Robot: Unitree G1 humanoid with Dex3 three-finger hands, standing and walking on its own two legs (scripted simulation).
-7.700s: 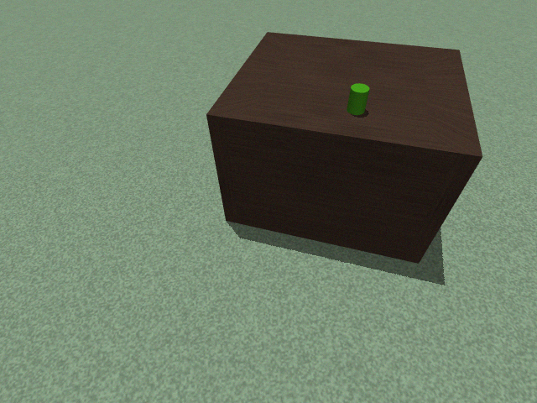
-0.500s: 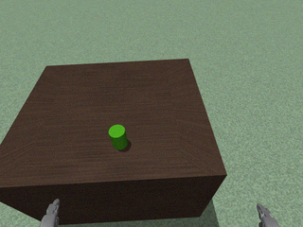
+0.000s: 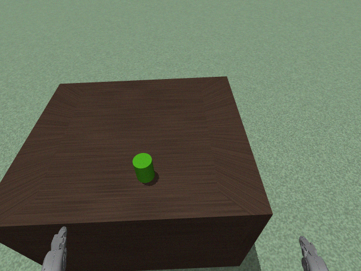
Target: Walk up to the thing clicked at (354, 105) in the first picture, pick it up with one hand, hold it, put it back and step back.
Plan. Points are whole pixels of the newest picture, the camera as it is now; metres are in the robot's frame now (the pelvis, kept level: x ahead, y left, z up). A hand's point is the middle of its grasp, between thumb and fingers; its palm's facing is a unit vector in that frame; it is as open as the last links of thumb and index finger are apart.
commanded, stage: rise first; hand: left
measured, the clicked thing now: (144, 168) +0.48 +0.16 -0.14
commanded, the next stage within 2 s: go down in 0.28 s
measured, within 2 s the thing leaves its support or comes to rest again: neither
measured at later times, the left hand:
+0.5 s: hand (78, 266) +0.17 +0.24 -0.04, palm faces +0.28 -0.92 -0.29, open 17.5 cm
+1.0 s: hand (71, 198) +0.30 +0.29 -0.01, palm faces +0.17 -0.98 -0.08, open 17.6 cm
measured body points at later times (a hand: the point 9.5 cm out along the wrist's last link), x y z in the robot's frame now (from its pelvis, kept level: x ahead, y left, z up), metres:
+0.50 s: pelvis -0.01 +0.00 +0.00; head -0.01 -0.01 +0.45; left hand +0.15 +0.29 -0.02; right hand +0.15 -0.26 -0.09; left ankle -0.03 +0.13 -0.74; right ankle +0.00 -0.14 -0.74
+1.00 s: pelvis -0.03 +0.01 -0.03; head +0.01 +0.03 +0.42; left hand +0.29 +0.35 +0.00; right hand +0.12 -0.27 -0.10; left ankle -0.03 +0.13 -0.74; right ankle +0.00 -0.14 -0.74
